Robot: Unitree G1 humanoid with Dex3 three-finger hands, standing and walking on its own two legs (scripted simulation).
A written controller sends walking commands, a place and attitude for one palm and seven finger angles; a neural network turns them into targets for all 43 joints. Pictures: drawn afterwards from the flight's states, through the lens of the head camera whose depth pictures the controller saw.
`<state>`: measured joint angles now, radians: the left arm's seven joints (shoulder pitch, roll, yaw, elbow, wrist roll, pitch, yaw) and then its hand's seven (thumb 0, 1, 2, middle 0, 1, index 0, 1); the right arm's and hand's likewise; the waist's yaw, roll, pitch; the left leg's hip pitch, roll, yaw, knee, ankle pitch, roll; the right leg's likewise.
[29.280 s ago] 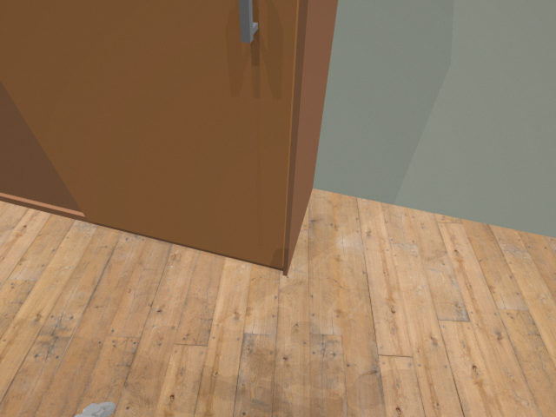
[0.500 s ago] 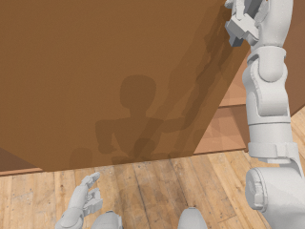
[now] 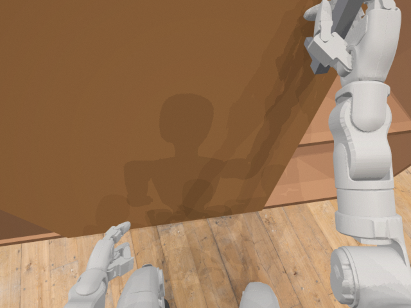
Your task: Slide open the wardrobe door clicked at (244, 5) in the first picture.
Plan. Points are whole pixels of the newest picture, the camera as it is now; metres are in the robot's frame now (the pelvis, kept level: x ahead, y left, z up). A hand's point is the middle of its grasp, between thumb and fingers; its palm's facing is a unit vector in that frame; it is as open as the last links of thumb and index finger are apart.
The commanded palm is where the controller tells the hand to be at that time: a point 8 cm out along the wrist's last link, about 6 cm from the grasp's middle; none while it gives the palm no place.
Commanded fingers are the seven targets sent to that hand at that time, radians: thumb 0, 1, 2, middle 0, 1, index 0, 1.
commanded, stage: step sideways, sliding the door along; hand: right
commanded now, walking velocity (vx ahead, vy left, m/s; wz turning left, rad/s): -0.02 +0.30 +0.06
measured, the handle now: (334, 9) +0.44 -0.22 +0.27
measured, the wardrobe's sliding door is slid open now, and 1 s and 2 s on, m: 0.51 0.66 0.66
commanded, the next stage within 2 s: stop walking and hold the door there in 0.88 s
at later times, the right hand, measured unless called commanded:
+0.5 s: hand (194, 51) +0.40 -0.03 +0.26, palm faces +0.22 +0.97 -0.02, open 6.2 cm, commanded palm +0.37 -0.01 +0.23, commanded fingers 0.00 -0.90 -0.90 0.45 1.40 0.45 1.40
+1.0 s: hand (193, 45) +0.41 -0.03 +0.26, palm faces +0.53 +0.85 -0.03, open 6.2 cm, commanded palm +0.37 -0.06 +0.22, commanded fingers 0.00 -0.90 -0.90 0.45 1.40 0.45 1.40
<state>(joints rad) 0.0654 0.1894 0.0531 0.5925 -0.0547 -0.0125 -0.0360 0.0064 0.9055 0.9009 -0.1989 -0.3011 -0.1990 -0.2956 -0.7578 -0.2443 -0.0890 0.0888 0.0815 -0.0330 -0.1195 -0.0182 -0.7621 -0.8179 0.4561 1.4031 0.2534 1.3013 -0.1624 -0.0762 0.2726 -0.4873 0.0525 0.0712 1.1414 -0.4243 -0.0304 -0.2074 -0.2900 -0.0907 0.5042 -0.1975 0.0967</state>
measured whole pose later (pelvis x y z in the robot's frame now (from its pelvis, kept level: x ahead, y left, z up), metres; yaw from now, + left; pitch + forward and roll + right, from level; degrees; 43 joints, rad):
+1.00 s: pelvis +0.03 +0.25 +0.00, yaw -1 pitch -5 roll +3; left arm 0.12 0.21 0.06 0.62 -0.07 -0.12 0.01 0.01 0.91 0.90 -0.20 -0.30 -0.20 -0.30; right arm -0.63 -0.34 -0.32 0.01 0.04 0.04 -0.19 -0.06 -0.70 -0.83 0.46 1.40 0.30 1.25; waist -0.12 -0.04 0.26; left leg -0.43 0.02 0.05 1.20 -0.49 -0.01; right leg -0.14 -0.16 -0.09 0.48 -0.24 0.04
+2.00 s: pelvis +0.01 +0.28 +0.00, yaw +9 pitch -2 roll +1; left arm 0.28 0.30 0.02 0.72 -0.05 -0.05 0.12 0.01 0.90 0.90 -0.20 -0.30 -0.20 -0.30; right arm -0.42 -0.64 -0.56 0.52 0.04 -0.15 -0.14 -0.13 -0.67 -0.76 0.46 1.40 0.35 1.39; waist 0.03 -0.04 -0.01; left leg -0.23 0.03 0.05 0.44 -0.18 -0.02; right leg -0.27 -0.07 -0.10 0.46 -0.16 0.00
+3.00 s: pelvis -0.01 +0.13 -0.02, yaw +2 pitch -3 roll -2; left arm 0.12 0.16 -0.04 0.67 -0.04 -0.10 0.05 0.01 0.91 0.90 -0.20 -0.30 -0.20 -0.30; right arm -0.67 -0.28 -0.21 0.09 0.09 -0.06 -0.14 -0.12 -0.74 -0.85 0.45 1.43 0.27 1.33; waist -0.04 0.02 0.20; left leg -0.28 0.02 0.08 0.70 -0.43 -0.01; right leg -0.31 -0.01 -0.07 0.55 -0.19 0.01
